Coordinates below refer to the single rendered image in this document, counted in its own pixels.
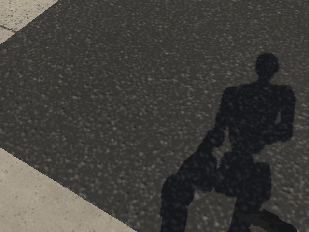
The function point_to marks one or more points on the robot right hand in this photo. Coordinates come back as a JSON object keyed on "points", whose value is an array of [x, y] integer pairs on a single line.
{"points": [[266, 220]]}

